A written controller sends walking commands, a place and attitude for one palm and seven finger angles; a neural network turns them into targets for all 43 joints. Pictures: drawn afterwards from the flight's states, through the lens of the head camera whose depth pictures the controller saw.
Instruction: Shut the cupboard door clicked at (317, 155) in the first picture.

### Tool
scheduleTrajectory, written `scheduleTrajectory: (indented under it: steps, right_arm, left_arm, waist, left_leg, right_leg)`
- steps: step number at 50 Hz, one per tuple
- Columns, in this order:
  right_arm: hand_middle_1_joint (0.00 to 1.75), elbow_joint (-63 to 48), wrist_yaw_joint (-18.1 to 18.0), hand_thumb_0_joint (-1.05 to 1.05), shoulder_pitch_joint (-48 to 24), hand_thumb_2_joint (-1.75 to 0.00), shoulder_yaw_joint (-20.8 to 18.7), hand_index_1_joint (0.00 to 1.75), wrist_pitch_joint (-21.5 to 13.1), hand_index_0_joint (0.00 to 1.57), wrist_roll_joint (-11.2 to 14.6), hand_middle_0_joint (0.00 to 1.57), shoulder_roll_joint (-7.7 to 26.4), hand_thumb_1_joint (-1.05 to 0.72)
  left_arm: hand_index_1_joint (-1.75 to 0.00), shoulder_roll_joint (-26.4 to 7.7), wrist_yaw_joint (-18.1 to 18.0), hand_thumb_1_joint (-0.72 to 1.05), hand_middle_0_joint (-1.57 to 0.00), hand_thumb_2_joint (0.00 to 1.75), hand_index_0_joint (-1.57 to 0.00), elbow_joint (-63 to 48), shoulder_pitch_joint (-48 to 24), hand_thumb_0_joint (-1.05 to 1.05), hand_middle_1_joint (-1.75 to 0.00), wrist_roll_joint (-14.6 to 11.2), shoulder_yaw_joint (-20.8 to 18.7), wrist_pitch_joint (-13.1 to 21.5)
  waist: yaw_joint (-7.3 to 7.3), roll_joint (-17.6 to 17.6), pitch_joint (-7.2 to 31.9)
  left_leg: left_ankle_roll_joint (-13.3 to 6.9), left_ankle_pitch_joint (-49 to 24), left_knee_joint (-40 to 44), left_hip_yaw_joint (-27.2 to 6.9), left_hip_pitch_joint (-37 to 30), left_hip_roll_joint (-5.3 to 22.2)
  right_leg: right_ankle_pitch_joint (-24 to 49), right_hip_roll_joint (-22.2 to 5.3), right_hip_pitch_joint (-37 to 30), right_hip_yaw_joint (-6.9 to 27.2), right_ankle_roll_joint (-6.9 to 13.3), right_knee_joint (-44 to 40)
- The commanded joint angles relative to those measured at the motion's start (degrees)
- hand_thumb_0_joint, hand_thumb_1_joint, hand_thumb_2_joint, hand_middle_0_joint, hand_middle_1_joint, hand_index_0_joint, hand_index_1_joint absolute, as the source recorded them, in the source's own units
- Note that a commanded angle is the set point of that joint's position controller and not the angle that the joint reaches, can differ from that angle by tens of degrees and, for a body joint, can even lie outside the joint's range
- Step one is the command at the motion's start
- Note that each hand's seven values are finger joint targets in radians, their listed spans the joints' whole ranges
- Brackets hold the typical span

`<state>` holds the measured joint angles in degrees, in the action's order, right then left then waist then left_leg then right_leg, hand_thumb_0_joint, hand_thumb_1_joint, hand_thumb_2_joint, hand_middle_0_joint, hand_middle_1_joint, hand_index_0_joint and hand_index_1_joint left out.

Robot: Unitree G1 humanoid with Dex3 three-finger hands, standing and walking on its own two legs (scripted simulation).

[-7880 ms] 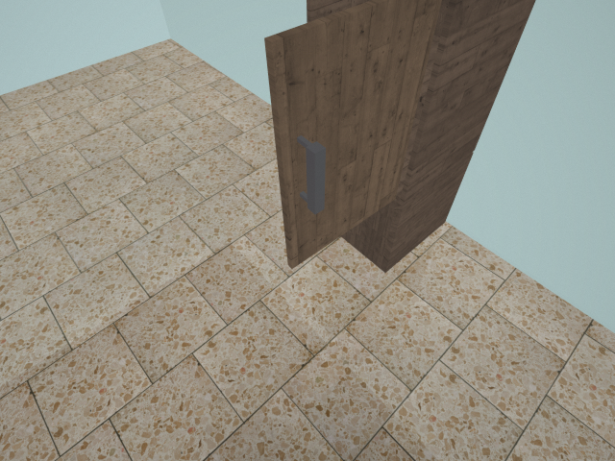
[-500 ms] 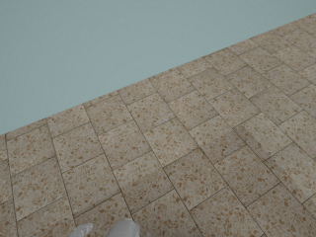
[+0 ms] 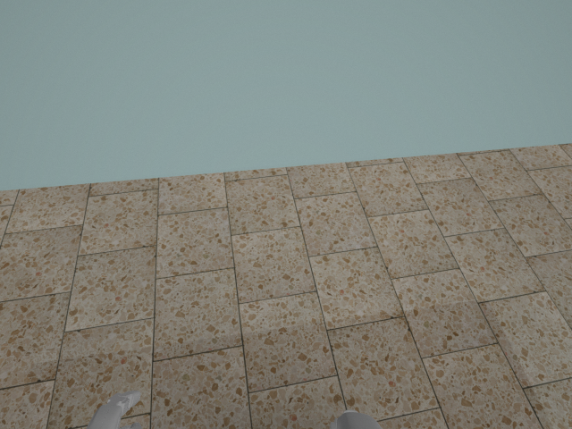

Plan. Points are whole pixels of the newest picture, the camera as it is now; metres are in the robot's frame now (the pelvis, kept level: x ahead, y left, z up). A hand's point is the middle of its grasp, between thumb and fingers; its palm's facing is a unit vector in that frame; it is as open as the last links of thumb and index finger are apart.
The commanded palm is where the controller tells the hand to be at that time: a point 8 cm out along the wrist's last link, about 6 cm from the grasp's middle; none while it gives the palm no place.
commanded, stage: walk to a spot facing it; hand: left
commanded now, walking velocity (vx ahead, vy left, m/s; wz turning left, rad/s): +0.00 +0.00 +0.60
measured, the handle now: out of the picture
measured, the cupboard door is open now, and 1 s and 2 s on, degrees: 88 88 88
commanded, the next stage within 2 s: none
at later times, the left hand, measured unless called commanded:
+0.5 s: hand out of the picture -0.01 +0.18 -0.18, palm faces +0.35 -0.91 -0.23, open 7.3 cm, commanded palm none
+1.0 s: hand out of the picture +0.13 +0.24 -0.15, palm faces +0.49 -0.84 -0.23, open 7.4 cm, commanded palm none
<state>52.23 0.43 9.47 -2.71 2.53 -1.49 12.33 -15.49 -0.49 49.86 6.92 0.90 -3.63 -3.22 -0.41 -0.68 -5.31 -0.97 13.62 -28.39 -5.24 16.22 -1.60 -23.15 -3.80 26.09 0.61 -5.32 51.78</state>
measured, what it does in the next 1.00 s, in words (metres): walks ahead, turning left: right foot, then left foot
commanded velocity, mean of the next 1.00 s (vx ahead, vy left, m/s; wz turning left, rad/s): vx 0.17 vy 0.00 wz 0.59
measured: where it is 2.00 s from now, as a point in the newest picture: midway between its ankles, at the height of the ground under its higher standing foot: (200, 352)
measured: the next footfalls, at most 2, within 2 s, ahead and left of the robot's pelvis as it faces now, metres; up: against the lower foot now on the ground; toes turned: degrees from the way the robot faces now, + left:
right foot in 0.10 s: +0.05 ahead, -0.15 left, +0.00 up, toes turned +2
left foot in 0.52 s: +0.04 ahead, +0.09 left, +0.00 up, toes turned +26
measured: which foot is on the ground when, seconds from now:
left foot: down 0.00-0.10, up 0.12-0.50, down 0.52-1.00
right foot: up 0.00-0.08, down 0.10-0.52, up 0.54-1.00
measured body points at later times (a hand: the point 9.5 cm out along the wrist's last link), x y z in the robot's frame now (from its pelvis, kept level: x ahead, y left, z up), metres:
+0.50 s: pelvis +0.02 -0.03 -0.01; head +0.07 +0.01 +0.43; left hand -0.03 +0.22 -0.17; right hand +0.22 -0.24 -0.14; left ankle +0.00 +0.07 -0.74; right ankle +0.01 -0.15 -0.74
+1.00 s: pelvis +0.11 -0.01 +0.00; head +0.15 +0.01 +0.45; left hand +0.10 +0.28 -0.13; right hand +0.23 -0.23 -0.15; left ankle +0.00 +0.07 -0.74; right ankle +0.22 -0.10 -0.73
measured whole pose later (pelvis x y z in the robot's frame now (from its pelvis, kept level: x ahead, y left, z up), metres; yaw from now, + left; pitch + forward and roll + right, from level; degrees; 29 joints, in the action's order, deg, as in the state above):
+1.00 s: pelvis +0.11 -0.01 +0.00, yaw +34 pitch +2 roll +0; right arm 57.3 0.4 19.8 -3.2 0.2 -1.4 11.5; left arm -14.4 2.1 50.1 4.9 1.2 -3.3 -0.2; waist -3.5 -0.1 -2.8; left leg -0.7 18.0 -26.2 -8.0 10.2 -2.5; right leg -16.0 -2.5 23.2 -1.3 -5.4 35.2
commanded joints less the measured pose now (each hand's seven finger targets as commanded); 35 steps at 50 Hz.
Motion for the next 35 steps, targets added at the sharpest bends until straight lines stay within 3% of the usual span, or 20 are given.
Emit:
scheduleTrajectory:
  steps: [1,3,4,5,6,7,8,11,15,19,21,23,24,25,26,27,28,30,32,35]
  right_arm:
    - [0.30,-4.17,-0.85,0.00,-0.51,-0.90,-4.31,0.30,-0.86,0.20,0.15,0.20,13.46,-0.90]
    - [0.30,-4.63,-0.85,0.00,-1.73,-0.90,-4.26,0.30,-0.80,0.20,0.80,0.20,12.07,-0.90]
    - [0.30,-5.23,-0.50,0.00,-1.16,-0.90,-3.88,0.30,-0.93,0.20,1.45,0.20,8.81,-0.90]
    - [0.30,-6.63,-0.43,0.00,-1.57,-0.90,-3.41,0.30,-0.97,0.20,1.49,0.20,6.15,-0.90]
    - [0.30,-6.52,-0.28,0.00,-1.32,-0.90,-3.95,0.30,-0.54,0.20,0.97,0.20,8.47,-0.90]
    - [0.30,-5.39,-0.02,0.00,-0.57,-0.90,-3.86,0.30,-0.04,0.20,0.61,0.20,7.87,-0.90]
    - [0.30,-3.84,0.15,0.00,-0.55,-0.90,-3.90,0.30,0.50,0.20,0.53,0.20,7.65,-0.90]
    - [0.30,-3.20,0.99,0.00,-1.11,-0.90,-3.10,0.30,1.02,0.20,0.76,0.20,6.08,-0.90]
    - [0.30,-3.54,1.21,0.00,-4.80,-0.90,-2.14,0.30,0.93,0.20,0.83,0.20,4.68,-0.90]
    - [0.30,-4.20,1.41,0.00,-7.13,-0.90,-1.49,0.30,0.43,0.20,0.93,0.20,3.98,-0.90]
    - [0.30,-4.68,1.35,0.00,-6.60,-0.90,-1.52,0.30,0.10,0.20,1.01,0.20,4.10,-0.90]
    - [0.30,-3.79,1.11,0.00,-2.60,-0.90,-1.90,0.30,-0.23,0.20,0.76,0.20,5.59,-0.90]
    - [0.30,-2.87,1.03,0.00,1.41,-0.90,-2.52,0.30,-0.56,0.20,0.57,0.20,7.59,-0.90]
    - [0.30,-2.15,0.68,0.00,6.24,-0.90,-3.99,0.30,-1.07,0.20,-0.02,0.20,13.57,-0.90]
    - [0.30,-1.53,0.19,0.00,10.46,-0.90,-4.85,0.30,-1.05,0.20,0.07,0.20,17.68,-0.90]
    - [0.30,-0.88,-0.20,0.00,10.56,-0.90,-4.55,0.30,-0.90,0.20,0.06,0.20,17.85,-0.90]
    - [0.30,-1.60,-0.73,0.00,8.32,-0.90,-4.10,0.30,-1.35,0.20,-0.03,0.20,15.74,-0.90]
    - [0.30,-3.36,-1.11,0.00,2.29,-0.90,-3.22,0.30,-2.01,0.20,-0.15,0.20,13.29,-0.90]
    - [0.30,-3.29,-1.06,0.00,1.67,-0.90,-2.71,0.30,-3.12,0.20,0.07,0.20,11.94,-0.90]
    - [0.30,-2.14,-0.99,0.00,4.27,-0.90,-2.64,0.30,-4.05,0.20,0.48,0.20,11.56,-0.90]
  left_arm:
    - [-0.30,-3.80,-0.34,0.90,-0.20,0.90,-0.20,-4.64,1.82,0.00,-0.30,-0.36,-0.67,2.12]
    - [-0.30,-4.89,-0.67,0.90,-0.20,0.90,-0.20,-3.65,6.31,0.00,-0.30,-0.55,-1.18,3.09]
    - [-0.30,-9.08,-1.18,0.90,-0.20,0.90,-0.20,-3.16,8.76,0.00,-0.30,0.12,-2.05,3.82]
    - [-0.30,-12.99,-1.57,0.90,-0.20,0.90,-0.20,-3.27,9.17,0.00,-0.30,0.76,-2.78,3.93]
    - [-0.30,-12.44,-1.85,0.90,-0.20,0.90,-0.20,-3.70,8.59,0.00,-0.30,0.44,-2.35,3.66]
    - [-0.30,-8.70,-1.96,0.90,-0.20,0.90,-0.20,-4.12,4.87,0.00,-0.30,0.33,-1.52,3.81]
    - [-0.30,-6.82,-1.86,0.90,-0.20,0.90,-0.20,-4.43,3.05,0.00,-0.30,0.06,-1.04,3.75]
    - [-0.30,-4.93,-1.67,0.90,-0.20,0.90,-0.20,-4.41,3.67,0.00,-0.30,-0.06,-0.41,3.90]
    - [-0.30,-6.03,-1.81,0.90,-0.20,0.90,-0.20,-2.75,8.45,0.00,-0.30,0.21,-1.06,4.14]
    - [-0.30,-7.68,-1.58,0.90,-0.20,0.90,-0.20,-1.59,10.11,0.00,-0.30,0.60,-1.75,3.92]
    - [-0.30,-8.14,-1.43,0.90,-0.20,0.90,-0.20,-1.07,9.89,0.00,-0.30,0.84,-2.08,3.78]
    - [-0.30,-8.79,-1.08,0.90,-0.20,0.90,-0.20,-1.35,8.08,0.00,-0.30,0.35,-2.44,3.67]
    - [-0.30,-8.66,-0.80,0.90,-0.20,0.90,-0.20,-1.84,6.94,0.00,-0.30,-0.16,-2.37,3.50]
    - [-0.30,-5.53,-0.34,0.90,-0.20,0.90,-0.20,-3.39,6.26,0.00,-0.30,-0.53,-1.86,3.17]
    - [-0.30,-2.73,-0.25,0.90,-0.20,0.90,-0.20,-5.99,1.42,0.00,-0.30,-0.45,-0.52,3.00]
    - [-0.30,-4.57,-0.28,0.90,-0.20,0.90,-0.20,-7.01,-0.61,0.00,-0.30,-0.03,-0.71,2.42]
    - [-0.30,-4.42,-0.30,0.90,-0.20,0.90,-0.20,-6.26,-2.99,0.00,-0.30,0.33,-1.10,2.31]
    - [-0.30,-4.60,0.69,0.90,-0.20,0.90,-0.20,-3.84,-1.11,0.00,-0.30,0.68,-1.52,2.24]
    - [-0.30,-4.39,1.59,0.90,-0.20,0.90,-0.20,-2.26,1.77,0.00,-0.30,0.89,-1.53,2.55]
    - [-0.30,-4.11,1.90,0.90,-0.20,0.90,-0.20,-2.03,1.27,0.00,-0.30,0.87,-1.39,3.01]
  waist:
    - [0.06,11.23,8.50]
    - [2.47,7.68,10.44]
    - [3.48,-2.75,12.31]
    - [3.96,-17.31,10.80]
    - [3.41,-13.13,10.05]
    - [1.08,-10.81,7.38]
    - [0.02,-13.06,6.48]
    - [-0.18,-12.23,6.49]
    - [2.02,-9.24,8.10]
    - [3.16,-11.15,7.45]
    - [2.81,-12.28,7.25]
    - [0.07,-10.89,8.50]
    - [-2.58,-5.93,10.47]
    - [-5.22,9.28,13.78]
    - [-7.14,17.54,14.05]
    - [-6.49,10.71,12.92]
    - [-6.15,9.99,10.19]
    - [-2.50,9.37,4.21]
    - [-0.81,7.28,4.83]
    - [-0.84,7.16,5.75]
  left_leg:
    - [-7.44,-20.58,3.86,-14.19,-2.68,11.85]
    - [-4.11,-16.90,-1.26,-13.26,2.96,8.41]
    - [-0.33,-3.46,-9.53,-8.09,12.04,3.52]
    - [3.82,21.57,-24.36,2.80,19.43,-3.87]
    - [3.28,23.07,-35.13,0.57,17.04,-0.42]
    - [3.37,18.80,-39.95,0.04,17.95,0.96]
    - [4.15,15.55,-42.91,1.15,18.54,2.02]
    - [5.39,10.44,-40.09,4.83,18.22,2.64]
    - [5.69,11.09,-28.32,7.95,15.99,2.82]
    - [4.64,11.64,-17.53,11.02,11.61,2.24]
    - [3.74,11.27,-12.44,11.85,8.11,1.82]
    - [2.68,3.96,-4.14,12.81,-0.39,0.90]
    - [1.51,-4.61,1.54,11.14,-9.15,1.84]
    - [-4.59,-16.16,4.17,-6.19,-19.88,14.52]
    - [-11.98,-27.71,6.99,-20.55,-21.59,24.85]
    - [-14.42,-17.03,8.04,-20.07,-19.44,26.73]
    - [-12.69,-5.73,10.47,-19.38,-14.33,22.87]
    - [-9.14,8.07,13.94,-16.39,-5.28,17.92]
    - [-7.50,7.77,14.79,-13.03,-5.82,14.85]
    - [-7.90,3.49,14.99,-11.88,-8.73,13.16]
  right_leg:
    - [0.88,3.59,-8.09,-2.13,0.89,-12.42]
    - [11.09,2.62,-19.93,-1.73,1.33,-27.07]
    - [13.90,-7.86,-29.63,7.95,3.93,-33.79]
    - [22.97,-23.21,-29.03,21.80,11.35,-35.61]
    - [27.36,-25.94,-21.88,19.13,14.96,-34.70]
    - [28.26,-21.19,-20.10,12.86,14.63,-33.88]
    - [31.62,-17.29,-19.62,9.27,13.07,-32.53]
    - [40.47,-13.20,-22.19,-1.12,10.84,-30.76]
    - [45.05,-14.75,-27.45,-3.32,11.41,-28.81]
    - [47.23,-16.26,-27.21,-5.41,11.55,-26.30]
    - [46.83,-17.14,-25.66,-5.90,11.12,-24.17]
    - [43.58,-16.31,-20.98,-8.85,8.71,-18.82]
    - [38.56,-15.28,-15.34,-10.80,6.32,-11.62]
    - [10.59,-8.31,-1.13,-13.16,2.20,1.36]
    - [-15.23,-2.65,9.45,-8.61,0.59,13.30]
    - [-14.88,-3.94,11.98,-2.46,1.39,16.48]
    - [-10.48,-4.36,12.56,-1.28,1.54,16.91]
    - [-1.57,-4.08,11.00,0.45,1.49,17.65]
    - [3.41,-3.11,10.29,-0.23,1.20,16.33]
    - [6.20,-2.39,10.94,-0.41,0.51,12.80]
